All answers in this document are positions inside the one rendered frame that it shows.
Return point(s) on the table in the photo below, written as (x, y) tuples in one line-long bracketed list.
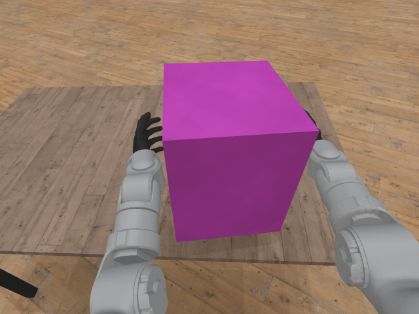
[(63, 157)]

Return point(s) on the right robot forearm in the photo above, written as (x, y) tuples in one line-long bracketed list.
[(345, 195)]

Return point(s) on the robot left upper arm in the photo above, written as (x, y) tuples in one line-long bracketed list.
[(138, 288)]

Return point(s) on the robot right upper arm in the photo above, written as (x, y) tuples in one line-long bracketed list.
[(381, 260)]

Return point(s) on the carton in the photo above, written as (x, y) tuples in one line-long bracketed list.
[(236, 142)]

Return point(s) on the robot left hand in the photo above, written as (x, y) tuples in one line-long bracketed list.
[(142, 134)]

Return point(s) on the left robot forearm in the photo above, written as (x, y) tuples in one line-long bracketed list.
[(135, 238)]

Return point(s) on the robot right hand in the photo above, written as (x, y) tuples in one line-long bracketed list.
[(319, 134)]

